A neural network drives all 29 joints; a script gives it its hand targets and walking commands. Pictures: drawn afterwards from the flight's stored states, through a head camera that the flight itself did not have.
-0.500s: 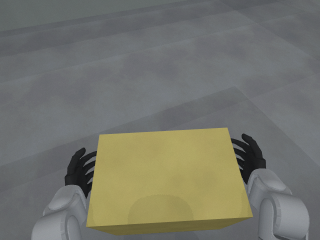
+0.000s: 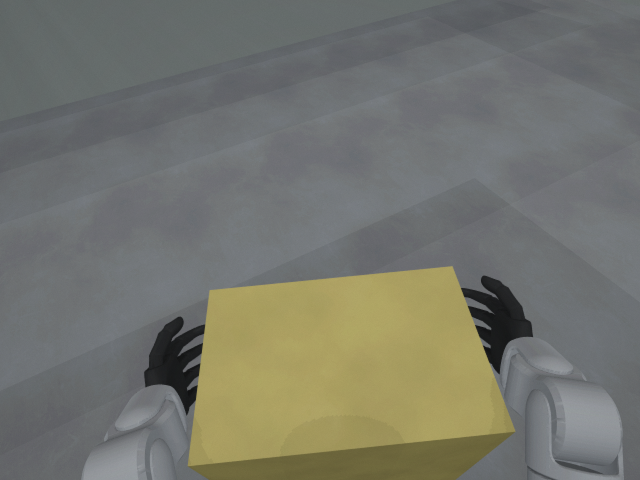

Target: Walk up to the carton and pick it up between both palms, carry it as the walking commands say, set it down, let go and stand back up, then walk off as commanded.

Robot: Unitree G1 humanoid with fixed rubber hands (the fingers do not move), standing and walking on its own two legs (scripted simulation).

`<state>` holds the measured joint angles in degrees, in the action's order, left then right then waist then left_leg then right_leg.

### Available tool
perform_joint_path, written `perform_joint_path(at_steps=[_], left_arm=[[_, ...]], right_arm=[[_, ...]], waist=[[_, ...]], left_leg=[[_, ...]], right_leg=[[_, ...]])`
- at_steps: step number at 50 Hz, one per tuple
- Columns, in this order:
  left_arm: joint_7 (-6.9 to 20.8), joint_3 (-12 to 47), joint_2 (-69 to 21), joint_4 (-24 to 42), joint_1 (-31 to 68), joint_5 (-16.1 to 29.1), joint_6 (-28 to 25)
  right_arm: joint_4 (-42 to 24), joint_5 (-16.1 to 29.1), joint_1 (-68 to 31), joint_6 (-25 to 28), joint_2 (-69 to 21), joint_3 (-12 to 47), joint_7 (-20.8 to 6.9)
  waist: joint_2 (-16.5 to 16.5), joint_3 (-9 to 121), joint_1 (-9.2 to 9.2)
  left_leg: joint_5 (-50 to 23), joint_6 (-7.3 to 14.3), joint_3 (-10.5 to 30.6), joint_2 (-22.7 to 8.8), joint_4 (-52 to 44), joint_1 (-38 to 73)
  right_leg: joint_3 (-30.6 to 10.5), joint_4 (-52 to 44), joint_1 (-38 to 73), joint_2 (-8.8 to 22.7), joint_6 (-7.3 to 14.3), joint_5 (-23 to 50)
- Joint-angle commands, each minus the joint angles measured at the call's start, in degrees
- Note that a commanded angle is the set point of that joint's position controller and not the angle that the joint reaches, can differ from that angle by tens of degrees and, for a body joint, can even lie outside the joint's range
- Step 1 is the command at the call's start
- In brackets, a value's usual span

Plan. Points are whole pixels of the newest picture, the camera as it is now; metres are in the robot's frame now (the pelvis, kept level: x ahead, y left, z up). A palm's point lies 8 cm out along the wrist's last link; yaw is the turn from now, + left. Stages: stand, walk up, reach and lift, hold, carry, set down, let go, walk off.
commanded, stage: carry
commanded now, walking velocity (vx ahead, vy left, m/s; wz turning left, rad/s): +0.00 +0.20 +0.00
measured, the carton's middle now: (341, 392) +0.23 +0.00 +0.00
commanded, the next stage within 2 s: none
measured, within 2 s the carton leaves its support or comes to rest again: neither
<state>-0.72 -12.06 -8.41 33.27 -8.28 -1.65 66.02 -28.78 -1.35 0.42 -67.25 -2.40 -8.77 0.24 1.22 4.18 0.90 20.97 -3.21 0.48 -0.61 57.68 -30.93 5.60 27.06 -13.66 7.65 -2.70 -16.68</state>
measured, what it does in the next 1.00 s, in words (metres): steps to the left: left foot, then right foot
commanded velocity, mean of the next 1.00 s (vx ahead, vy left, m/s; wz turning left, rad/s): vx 0.00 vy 0.18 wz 0.00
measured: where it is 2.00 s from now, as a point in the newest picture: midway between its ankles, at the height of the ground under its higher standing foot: outside the picture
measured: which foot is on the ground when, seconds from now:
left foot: up 0.00-0.12, down 0.14-0.44, up 0.46-0.82, down 0.84-1.00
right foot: down 0.00-0.16, up 0.18-0.42, down 0.44-0.84, up 0.86-1.00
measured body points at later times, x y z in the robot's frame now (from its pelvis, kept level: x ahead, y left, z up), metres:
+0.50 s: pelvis +0.01 +0.16 -0.01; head +0.00 +0.13 +0.43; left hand +0.24 +0.34 +0.08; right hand +0.25 -0.03 +0.06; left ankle +0.00 +0.25 -0.72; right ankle -0.01 +0.08 -0.74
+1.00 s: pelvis +0.00 +0.34 +0.00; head +0.02 +0.37 +0.45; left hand +0.22 +0.54 +0.05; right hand +0.26 +0.18 +0.08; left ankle +0.03 +0.41 -0.74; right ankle -0.05 +0.20 -0.66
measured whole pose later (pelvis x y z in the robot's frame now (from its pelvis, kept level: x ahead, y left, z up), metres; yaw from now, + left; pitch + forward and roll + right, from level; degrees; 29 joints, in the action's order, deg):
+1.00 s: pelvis +0.00 +0.34 +0.00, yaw +2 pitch +5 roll -2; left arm 0.4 -11.7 -6.9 35.9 -7.4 -1.0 65.7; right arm -33.8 -3.7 4.3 -64.0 -7.4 -10.2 -0.7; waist 2.2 3.3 1.6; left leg 11.2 4.1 -6.9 -0.8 27.8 -21.8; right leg 4.1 63.6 -29.3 3.9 -3.8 -30.6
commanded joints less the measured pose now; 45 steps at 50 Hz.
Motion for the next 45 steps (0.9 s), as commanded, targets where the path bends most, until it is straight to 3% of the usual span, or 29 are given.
perform_joint_path(at_steps=[1,3,6,7,8,9,10,14,16,18,20,21,22,23,24,27,28,29,32,35,37,38,39,40,41,42,43,44,45], left_arm=[[3.42,48.12,-34.63,12.04,31.13,17.86,-0.94],[3.26,47.36,-33.79,12.95,25.83,16.50,-1.12],[2.85,46.00,-33.42,7.04,19.70,14.02,-0.10],[2.74,46.91,-34.47,7.24,19.97,13.96,0.13],[2.59,47.44,-34.47,11.20,23.31,14.19,-0.32],[3.02,48.47,-34.07,12.09,22.67,14.64,-0.67],[3.31,51.09,-37.48,14.26,26.48,16.57,-1.17],[4.05,51.98,-40.69,10.34,24.47,17.01,-1.27],[3.78,50.35,-36.93,12.24,24.93,16.11,-1.61],[3.50,51.16,-34.31,14.07,24.53,16.62,-1.83],[3.17,49.11,-32.05,11.40,23.76,15.15,-1.18],[3.27,46.62,-29.70,7.28,20.30,13.87,-0.74],[3.37,46.15,-28.97,6.47,22.03,13.93,-0.64],[3.57,44.84,-27.94,4.33,19.44,13.71,-0.25],[3.80,44.60,-29.46,2.21,19.27,13.66,0.13],[3.95,43.49,-30.38,3.15,21.77,13.64,-0.13],[4.24,45.03,-32.70,7.06,25.20,15.01,-0.73],[3.91,45.49,-34.09,7.46,25.06,15.44,-0.58],[4.04,47.12,-35.46,10.38,27.47,17.17,-0.89],[3.61,45.78,-33.12,9.13,21.57,15.80,-0.42],[3.87,45.48,-32.77,9.33,20.55,16.02,-0.57],[4.07,47.94,-34.86,13.06,24.06,17.20,-0.77],[3.91,46.68,-34.18,10.32,22.89,16.71,-0.39],[4.17,47.25,-33.77,11.30,24.33,15.99,-0.20],[3.62,47.54,-33.88,8.52,22.45,15.07,0.33],[3.59,48.81,-33.63,13.60,25.68,15.53,-0.34],[3.56,49.59,-34.11,12.77,25.72,15.18,-0.02],[3.37,51.57,-34.29,14.96,26.17,16.01,-0.14],[3.51,52.41,-37.72,11.47,25.30,16.40,-0.10]], right_arm=[[-6.91,14.18,-16.22,2.17,-43.72,41.24,-2.61],[-10.74,15.75,-14.71,2.15,-42.91,43.71,-2.75],[-10.36,15.15,-13.02,1.69,-40.15,42.80,-2.33],[-11.51,15.17,-13.40,1.91,-40.21,42.88,-2.29],[-12.48,16.06,-14.90,1.82,-41.17,43.40,-2.68],[-14.59,15.76,-14.90,2.18,-39.95,44.02,-2.48],[-14.18,15.83,-15.90,2.46,-43.55,44.79,-3.08],[-14.64,13.01,-12.54,3.81,-42.21,42.10,-3.26],[-14.11,13.13,-12.41,3.11,-40.75,43.47,-3.37],[-13.46,12.57,-8.66,3.12,-38.82,43.32,-3.47],[-11.54,12.57,-9.73,2.13,-38.01,43.69,-2.76],[-11.77,12.16,-9.30,1.97,-35.34,44.32,-2.28],[-10.42,11.63,-10.88,1.51,-35.45,43.58,-1.70],[-12.24,11.99,-12.21,0.70,-32.59,43.57,-1.46],[-11.16,12.33,-15.63,0.46,-33.52,43.34,-1.10],[-11.49,15.00,-20.54,0.59,-37.14,45.47,-2.10],[-14.13,16.92,-24.30,1.24,-40.32,46.97,-2.73],[-11.03,15.99,-19.66,1.07,-42.00,45.52,-3.09],[-10.05,15.79,-18.26,1.69,-44.64,44.04,-2.57],[-8.90,15.10,-12.61,1.02,-43.08,44.13,-2.38],[-12.02,15.51,-13.39,1.10,-41.59,45.87,-2.04],[-13.24,15.58,-14.20,1.43,-43.01,45.46,-2.46],[-12.87,14.85,-14.31,1.15,-42.01,44.97,-1.71],[-14.80,15.29,-17.03,1.25,-40.85,45.13,-2.26],[-12.38,14.57,-15.03,0.93,-39.95,43.47,-2.27],[-14.15,14.67,-16.31,1.52,-39.67,43.52,-2.45],[-14.43,14.52,-16.21,1.68,-39.71,43.17,-2.76],[-11.38,14.37,-12.83,1.19,-41.21,42.99,-3.47],[-11.41,14.05,-12.32,1.88,-42.46,42.37,-3.62]], waist=[[9.48,7.53,-0.20],[14.72,9.98,0.10],[5.79,16.35,-0.17],[-1.37,17.15,0.19],[-11.73,17.98,0.55],[-15.14,17.01,-0.52],[-13.94,17.37,-1.44],[-17.78,16.62,-0.88],[-10.90,15.93,-0.78],[-9.00,18.61,-0.73],[-3.36,16.00,0.81],[2.69,12.06,1.13],[12.57,9.15,0.85],[18.12,5.33,0.95],[9.24,3.06,0.81],[6.13,-1.73,0.28],[9.35,0.03,0.12],[5.47,3.12,-0.09],[4.01,9.07,0.04],[9.34,11.18,0.18],[17.38,10.08,0.07],[14.46,10.41,-0.08],[17.54,11.04,-0.57],[13.74,12.88,-0.92],[4.60,15.36,-0.73],[-9.67,15.49,-0.43],[-17.81,13.63,-0.49],[-17.03,13.90,-1.05],[-16.41,14.20,-1.74]], left_leg=[[-1.98,0.32,-7.50,1.12,-12.87,4.04],[-2.12,0.36,-8.52,0.92,-23.05,8.19],[-16.78,0.87,-8.60,-1.10,-36.92,21.61],[-36.34,2.88,-4.03,-6.34,-34.94,27.07],[-59.75,6.38,6.84,-16.31,-32.46,32.40],[-79.55,9.59,9.36,-20.10,-29.42,38.73],[-71.62,11.99,6.82,-17.14,-28.52,33.92],[-49.34,11.95,1.54,-12.38,-30.49,30.10],[-44.94,11.06,0.14,-11.77,-30.63,27.69],[-38.81,12.21,3.15,-12.82,-30.73,28.78],[-27.60,11.05,2.27,-11.57,-28.53,21.53],[-20.29,7.63,-0.67,-8.81,-24.80,13.51],[-5.93,4.43,-3.29,-4.02,-16.65,1.15],[9.73,2.93,-1.61,-1.35,-0.79,-7.84],[8.81,4.28,2.68,-1.70,6.25,-9.51],[0.19,2.32,2.60,-1.82,7.54,-7.95],[-1.25,1.76,1.62,-1.21,5.98,-6.19],[-2.24,1.92,1.68,-1.54,4.52,-6.25],[-4.21,0.32,-2.87,-0.17,-5.02,-4.66],[-2.65,0.23,-5.06,-0.77,-13.25,2.41],[-2.71,1.10,-6.62,-0.07,-21.76,4.61],[-5.37,1.03,-8.20,0.46,-25.17,6.25],[-7.44,0.84,-9.99,1.26,-32.36,10.31],[-11.40,2.02,-8.56,0.10,-35.59,17.36],[-17.12,3.69,-4.31,-4.45,-38.38,23.68],[-39.57,7.66,9.34,-17.21,-39.20,31.50],[-46.06,10.40,15.92,-21.06,-37.94,30.18],[-40.37,12.37,10.38,-20.86,-37.95,27.59],[-38.61,12.98,5.87,-15.31,-36.41,25.49]], right_leg=[[-3.06,-4.56,4.43,9.73,6.26,27.31],[-4.65,-1.20,6.67,12.22,6.75,35.11],[2.56,8.45,4.53,6.49,0.06,26.74],[3.25,13.16,-0.41,4.18,-1.31,18.44],[4.01,20.93,-10.40,0.03,-3.60,-4.30],[3.57,30.71,-18.54,-2.82,-4.06,-21.44],[0.58,29.26,-15.46,-3.72,-2.60,-24.13],[-0.75,33.01,-17.66,-4.13,-0.53,-16.87],[-0.39,28.68,-14.71,-4.31,-0.35,-14.56],[-0.11,16.42,-10.35,-4.78,1.10,-9.69],[-1.54,-0.36,-2.69,-2.43,2.68,2.19],[-5.79,-6.59,2.50,1.64,3.73,6.87],[-20.28,-10.45,9.58,14.03,6.38,18.57],[-28.62,-12.67,7.43,22.45,13.64,15.10],[-25.30,-13.08,6.34,21.83,15.60,16.33],[-12.54,-12.01,1.09,14.16,12.09,22.75],[-8.25,-11.13,1.41,11.91,10.76,23.30],[-8.86,-9.49,5.59,13.04,10.77,27.88],[-5.09,-6.16,12.00,10.89,9.08,32.51],[-4.32,-4.44,9.81,12.16,7.38,36.30],[-3.78,-2.34,9.40,11.17,6.68,36.08],[-2.98,-1.26,9.57,11.50,6.57,34.98],[-1.01,1.36,8.56,10.42,4.83,30.38],[0.75,4.20,5.11,9.63,2.38,25.01],[2.18,9.33,-0.26,6.18,0.20,16.21],[4.33,20.26,-13.30,0.74,-2.14,-6.47],[0.92,34.59,-20.95,-4.23,-2.69,-23.50],[-1.61,40.26,-18.83,-4.39,-1.75,-22.83],[-4.15,41.92,-18.05,-3.24,-1.00,-19.02]])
